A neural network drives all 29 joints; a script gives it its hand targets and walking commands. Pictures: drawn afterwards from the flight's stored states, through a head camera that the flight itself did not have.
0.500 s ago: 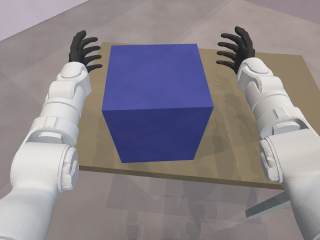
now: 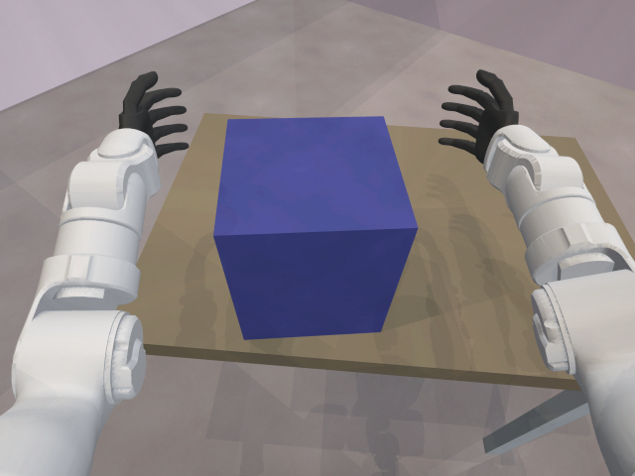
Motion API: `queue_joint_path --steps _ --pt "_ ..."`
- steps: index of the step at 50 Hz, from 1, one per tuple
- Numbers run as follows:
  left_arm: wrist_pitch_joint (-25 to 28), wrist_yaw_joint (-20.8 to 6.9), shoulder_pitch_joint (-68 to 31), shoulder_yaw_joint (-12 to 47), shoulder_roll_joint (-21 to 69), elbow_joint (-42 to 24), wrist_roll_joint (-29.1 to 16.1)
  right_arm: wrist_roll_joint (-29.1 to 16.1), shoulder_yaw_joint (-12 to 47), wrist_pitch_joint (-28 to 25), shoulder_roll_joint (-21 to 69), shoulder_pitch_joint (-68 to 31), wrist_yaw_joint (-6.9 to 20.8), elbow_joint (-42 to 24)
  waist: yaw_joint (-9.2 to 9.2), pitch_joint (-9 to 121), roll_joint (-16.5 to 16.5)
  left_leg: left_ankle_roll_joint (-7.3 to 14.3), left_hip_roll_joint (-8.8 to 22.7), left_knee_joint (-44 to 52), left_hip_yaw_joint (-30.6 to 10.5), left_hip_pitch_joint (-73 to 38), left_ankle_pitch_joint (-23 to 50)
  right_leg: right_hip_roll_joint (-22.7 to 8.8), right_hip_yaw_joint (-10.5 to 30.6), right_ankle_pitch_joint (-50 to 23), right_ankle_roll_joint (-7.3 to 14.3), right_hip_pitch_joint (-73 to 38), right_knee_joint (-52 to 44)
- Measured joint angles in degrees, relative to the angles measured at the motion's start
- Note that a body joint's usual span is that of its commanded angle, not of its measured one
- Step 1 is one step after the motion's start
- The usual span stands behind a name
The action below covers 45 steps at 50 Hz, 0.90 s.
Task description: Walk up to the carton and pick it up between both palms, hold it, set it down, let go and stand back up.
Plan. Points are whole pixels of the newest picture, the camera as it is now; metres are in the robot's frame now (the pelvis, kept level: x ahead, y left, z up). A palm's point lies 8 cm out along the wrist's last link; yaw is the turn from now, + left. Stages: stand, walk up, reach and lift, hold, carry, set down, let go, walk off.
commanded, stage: set down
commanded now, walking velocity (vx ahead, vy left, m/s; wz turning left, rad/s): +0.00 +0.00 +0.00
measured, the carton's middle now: (310, 233) +0.43 +0.04 +0.04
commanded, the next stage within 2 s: none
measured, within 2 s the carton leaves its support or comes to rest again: neither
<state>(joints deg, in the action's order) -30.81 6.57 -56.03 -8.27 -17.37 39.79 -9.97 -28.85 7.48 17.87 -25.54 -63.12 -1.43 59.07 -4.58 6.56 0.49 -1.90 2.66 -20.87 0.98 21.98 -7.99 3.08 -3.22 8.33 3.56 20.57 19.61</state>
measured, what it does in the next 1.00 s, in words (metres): stands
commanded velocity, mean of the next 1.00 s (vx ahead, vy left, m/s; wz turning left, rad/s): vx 0.00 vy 0.00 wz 0.00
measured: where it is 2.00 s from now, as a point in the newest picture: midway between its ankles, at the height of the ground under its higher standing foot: outside the picture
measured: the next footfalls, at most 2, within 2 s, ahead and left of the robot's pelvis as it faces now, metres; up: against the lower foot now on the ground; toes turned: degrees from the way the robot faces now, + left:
none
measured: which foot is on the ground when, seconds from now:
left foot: down 0.00-1.00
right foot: down 0.00-1.00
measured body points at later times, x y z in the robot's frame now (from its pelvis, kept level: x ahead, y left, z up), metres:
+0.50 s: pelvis -0.01 +0.00 +0.00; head +0.01 +0.01 +0.45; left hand +0.38 +0.23 +0.15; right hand +0.42 -0.19 +0.14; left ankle +0.02 +0.14 -0.74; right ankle +0.01 -0.08 -0.74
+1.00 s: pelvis +0.00 +0.01 +0.00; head +0.01 +0.01 +0.45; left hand +0.32 +0.22 +0.09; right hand +0.34 -0.20 +0.09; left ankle +0.02 +0.14 -0.74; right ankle +0.01 -0.08 -0.74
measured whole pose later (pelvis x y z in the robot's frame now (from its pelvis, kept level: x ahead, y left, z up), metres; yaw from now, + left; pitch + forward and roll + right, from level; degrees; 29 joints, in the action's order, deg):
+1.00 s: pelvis +0.00 +0.01 +0.00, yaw -2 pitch +1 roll +1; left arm -30.4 6.9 -10.7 -8.6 -7.3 -1.9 -6.8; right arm -20.9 1.2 11.7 -19.1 -15.1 -0.4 15.7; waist -2.1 -0.1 1.4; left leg -1.3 1.6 -18.1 2.7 10.6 -8.2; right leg 2.6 0.0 9.9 3.1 11.7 20.8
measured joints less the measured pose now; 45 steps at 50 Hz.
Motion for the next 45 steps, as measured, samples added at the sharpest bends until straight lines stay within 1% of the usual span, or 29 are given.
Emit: queue_joint_path --steps 4,8,12,15,19,23,30,40,45 --pt "-0.6 -0.4 7.5 -1.1 1.7 -6.5 0.9 1.4 -1.3 -1.0 0.7 6.9 0.5 -5.4 0.18 -1.7 -0.3 0.1 -0.2 0.5 0.1 -2.1 0.0 -0.1 0.2 0.1 -0.1 -2.0 -0.3" --pt "-1.4 -0.1 14.1 -1.6 2.8 -14.0 0.3 3.4 -3.4 -1.7 1.9 13.7 0.5 -12.9 0.53 -2.8 -0.3 0.2 -0.2 0.0 0.1 -2.0 -0.1 -0.1 0.3 0.2 -0.1 -1.8 0.3" --pt "-2.3 0.5 17.6 -1.5 3.1 -20.1 -0.7 4.7 -4.9 -1.5 3.0 17.9 0.2 -19.3 0.92 -3.3 0.0 0.2 -0.2 -0.5 0.2 -0.9 0.0 -0.1 0.5 0.2 -0.1 -0.5 1.2" --pt "-3.4 0.8 18.5 -1.5 3.2 -23.6 -1.1 5.0 -5.3 -1.0 3.4 19.5 0.0 -22.6 1.14 -3.3 0.3 0.2 -0.2 -0.6 0.3 -0.3 0.3 -0.1 0.7 0.1 -0.1 0.3 1.6" --pt "-4.9 0.8 19.0 -1.8 3.7 -26.0 -0.4 5.1 -5.4 -0.1 3.5 20.5 0.1 -24.3 1.28 -2.9 0.5 0.2 -0.3 -0.1 0.5 -0.8 0.6 -0.2 1.1 -0.1 -0.1 0.2 1.6" --pt "-5.8 0.3 20.3 -2.3 4.7 -26.1 1.0 5.3 -5.4 0.3 3.4 21.8 0.6 -24.2 1.30 -2.9 0.5 0.3 -0.5 0.8 0.7 -2.9 0.8 -0.3 1.4 0.0 -0.2 -1.6 1.3" --pt "-5.0 0.0 27.2 -2.8 6.8 -28.5 2.9 6.2 -5.9 -0.6 4.1 27.8 1.4 -26.3 1.68 -4.0 1.0 0.4 -0.8 1.6 0.8 -6.8 0.5 -0.5 1.7 0.8 -0.3 -5.1 1.4" --pt "-2.4 0.2 38.1 -1.6 8.6 -37.8 3.0 6.8 -6.1 -3.7 6.2 38.9 0.9 -36.1 2.67 -6.0 1.4 0.4 -0.9 1.4 0.8 -8.9 -0.2 -0.5 2.0 1.5 -0.3 -7.1 1.7" --pt "-1.3 0.2 41.8 -0.9 9.2 -40.4 3.0 7.4 -6.1 -4.8 6.4 43.8 0.7 -40.5 2.65 -6.5 1.1 0.5 -1.0 2.0 1.3 -10.0 -0.3 -0.5 2.6 1.6 -0.4 -7.9 1.6"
